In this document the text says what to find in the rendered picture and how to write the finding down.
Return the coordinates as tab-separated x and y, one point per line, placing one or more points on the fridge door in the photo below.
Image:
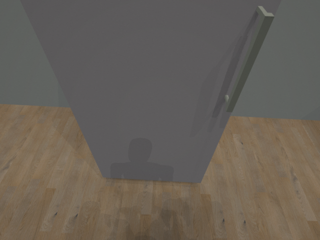
146	79

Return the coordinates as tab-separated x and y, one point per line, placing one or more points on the handle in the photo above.
258	38

